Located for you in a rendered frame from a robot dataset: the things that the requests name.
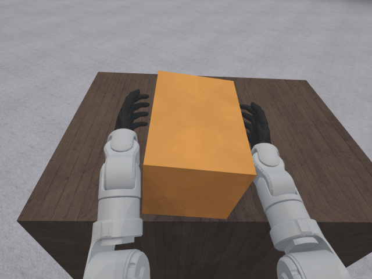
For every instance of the right robot hand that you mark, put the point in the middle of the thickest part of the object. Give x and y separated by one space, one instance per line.
259 130

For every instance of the left robot upper arm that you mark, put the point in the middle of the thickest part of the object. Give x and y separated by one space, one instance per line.
121 264

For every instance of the carton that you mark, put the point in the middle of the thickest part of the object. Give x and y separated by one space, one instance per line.
198 161

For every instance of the left robot hand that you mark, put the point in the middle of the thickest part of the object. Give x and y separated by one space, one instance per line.
126 115

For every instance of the pedestal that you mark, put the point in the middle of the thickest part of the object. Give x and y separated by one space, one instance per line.
331 173

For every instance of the left robot forearm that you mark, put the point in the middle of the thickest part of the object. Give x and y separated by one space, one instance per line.
119 194

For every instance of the right robot forearm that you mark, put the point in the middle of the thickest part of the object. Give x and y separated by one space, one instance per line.
292 229

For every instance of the right robot upper arm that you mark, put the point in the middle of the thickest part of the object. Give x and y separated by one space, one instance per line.
320 264

